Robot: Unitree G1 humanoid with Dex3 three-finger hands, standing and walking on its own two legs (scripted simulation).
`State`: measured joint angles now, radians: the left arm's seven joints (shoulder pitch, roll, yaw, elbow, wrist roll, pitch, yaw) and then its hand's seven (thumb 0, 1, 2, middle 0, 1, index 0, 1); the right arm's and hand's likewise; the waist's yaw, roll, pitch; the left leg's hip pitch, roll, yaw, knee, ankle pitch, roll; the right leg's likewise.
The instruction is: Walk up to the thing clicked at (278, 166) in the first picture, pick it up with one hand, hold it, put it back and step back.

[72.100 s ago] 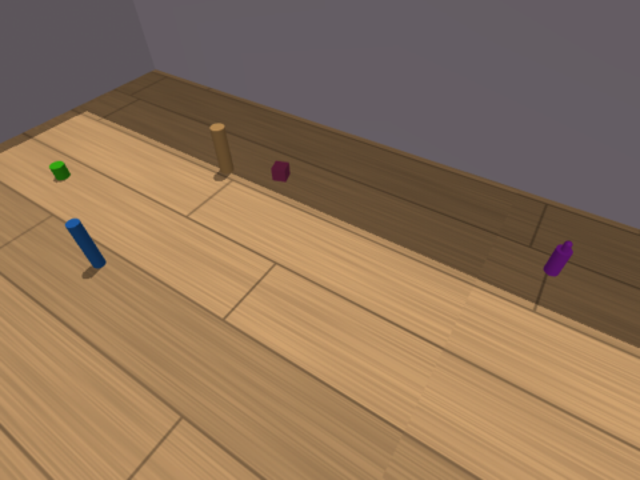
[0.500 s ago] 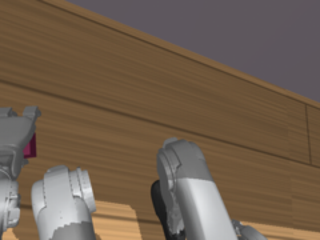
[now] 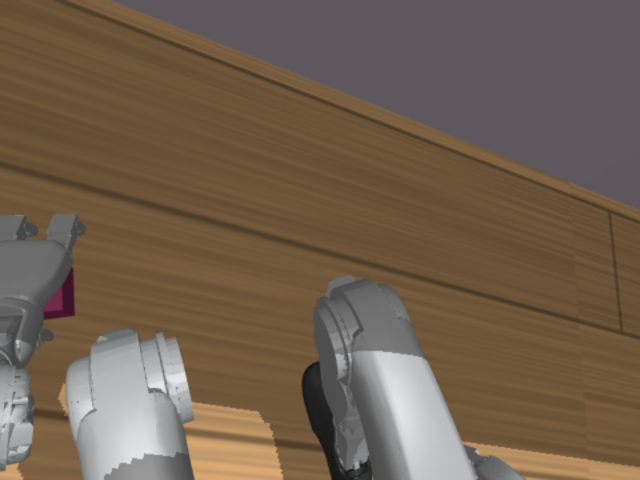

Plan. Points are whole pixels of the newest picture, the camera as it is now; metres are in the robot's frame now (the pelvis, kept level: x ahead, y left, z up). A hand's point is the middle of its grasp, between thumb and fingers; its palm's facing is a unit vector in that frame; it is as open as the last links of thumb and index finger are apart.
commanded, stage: open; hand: left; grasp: from above
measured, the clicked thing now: (37, 290) +0.40 +0.28 -0.26
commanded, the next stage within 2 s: withdraw in 0.24 s
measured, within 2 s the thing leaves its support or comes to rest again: neither
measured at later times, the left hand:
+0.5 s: hand (30, 291) +0.40 +0.27 -0.22, palm faces -0.46 -0.11 -0.88, open 14.1 cm
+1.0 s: hand out of the picture +0.40 +0.27 -0.03, palm faces -0.49 -0.12 -0.86, open 13.8 cm
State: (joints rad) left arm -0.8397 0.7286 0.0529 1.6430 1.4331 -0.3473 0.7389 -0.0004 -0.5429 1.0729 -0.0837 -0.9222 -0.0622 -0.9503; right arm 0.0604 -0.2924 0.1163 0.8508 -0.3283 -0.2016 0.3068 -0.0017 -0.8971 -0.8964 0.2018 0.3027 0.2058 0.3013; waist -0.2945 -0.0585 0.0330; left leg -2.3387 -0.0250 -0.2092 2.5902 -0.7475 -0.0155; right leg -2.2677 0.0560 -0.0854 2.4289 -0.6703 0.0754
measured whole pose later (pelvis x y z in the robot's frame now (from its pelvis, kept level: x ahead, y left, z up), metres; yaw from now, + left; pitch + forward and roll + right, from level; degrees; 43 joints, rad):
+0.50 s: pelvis +0.00 +0.00 +0.00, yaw +0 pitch +28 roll -12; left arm -0.82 0.75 0.11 1.57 1.37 -0.34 0.65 0.00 -0.52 1.03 -0.08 -0.97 -0.08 -0.99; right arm 0.09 -0.31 0.11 0.82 -0.30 -0.20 0.31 0.00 -0.91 -0.90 0.20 0.30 0.20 0.30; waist -0.29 -0.06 0.05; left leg -2.34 -0.03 -0.22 2.59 -0.75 -0.03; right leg -2.27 0.05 -0.09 2.43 -0.68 0.07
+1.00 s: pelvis -0.01 -0.02 +0.10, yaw +7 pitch +33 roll -4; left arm -0.86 0.50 -0.08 1.31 1.06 -0.02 0.25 0.00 -0.48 0.97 -0.16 -0.94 -0.15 -0.96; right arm 0.14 -0.32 -0.02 0.73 -0.07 -0.05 0.21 0.00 -0.93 -0.91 0.20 0.30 0.20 0.30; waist -0.17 0.05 -0.16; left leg -2.10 -0.01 -0.10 2.20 -0.68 -0.01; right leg -2.09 0.02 -0.01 2.14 -0.64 0.04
